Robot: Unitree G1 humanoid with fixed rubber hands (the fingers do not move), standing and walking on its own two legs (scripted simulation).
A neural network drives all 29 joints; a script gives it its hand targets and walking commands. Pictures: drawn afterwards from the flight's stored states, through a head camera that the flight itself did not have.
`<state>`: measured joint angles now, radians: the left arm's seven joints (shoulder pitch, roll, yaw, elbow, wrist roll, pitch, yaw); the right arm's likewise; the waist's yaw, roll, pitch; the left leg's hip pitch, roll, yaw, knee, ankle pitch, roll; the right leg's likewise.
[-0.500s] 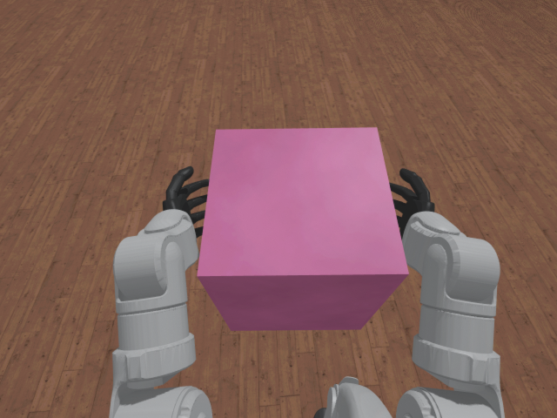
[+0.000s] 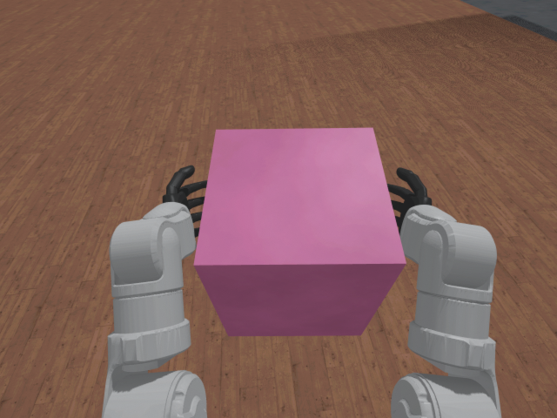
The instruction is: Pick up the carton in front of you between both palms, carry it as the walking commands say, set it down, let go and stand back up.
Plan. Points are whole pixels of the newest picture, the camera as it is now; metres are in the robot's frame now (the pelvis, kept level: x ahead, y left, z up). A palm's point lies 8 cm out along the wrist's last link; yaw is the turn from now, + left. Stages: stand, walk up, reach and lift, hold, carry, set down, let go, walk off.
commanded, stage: carry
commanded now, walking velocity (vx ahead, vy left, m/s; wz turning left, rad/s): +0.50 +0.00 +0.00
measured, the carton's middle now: (294, 241) +0.36 +0.00 +0.11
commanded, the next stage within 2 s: none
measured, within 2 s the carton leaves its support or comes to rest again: neither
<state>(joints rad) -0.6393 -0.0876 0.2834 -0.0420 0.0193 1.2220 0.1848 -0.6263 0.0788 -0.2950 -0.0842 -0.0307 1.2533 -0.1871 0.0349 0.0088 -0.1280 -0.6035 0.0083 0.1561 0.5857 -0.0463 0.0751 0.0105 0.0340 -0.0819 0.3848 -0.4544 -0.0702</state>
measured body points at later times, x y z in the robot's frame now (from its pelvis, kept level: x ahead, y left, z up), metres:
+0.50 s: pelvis +0.31 -0.02 +0.01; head +0.33 -0.02 +0.46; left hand +0.65 +0.13 +0.11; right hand +0.65 -0.17 +0.11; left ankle +0.16 +0.07 -0.72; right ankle +0.45 -0.13 -0.71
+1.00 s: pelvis +0.64 -0.01 +0.00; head +0.59 -0.02 +0.45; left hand +0.87 +0.14 +0.10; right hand +0.88 -0.16 +0.10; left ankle +0.79 +0.10 -0.71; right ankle +0.46 -0.12 -0.73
